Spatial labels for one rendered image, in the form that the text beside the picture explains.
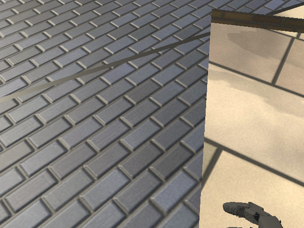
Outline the right robot hand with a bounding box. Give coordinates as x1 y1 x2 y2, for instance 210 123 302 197
222 201 283 228

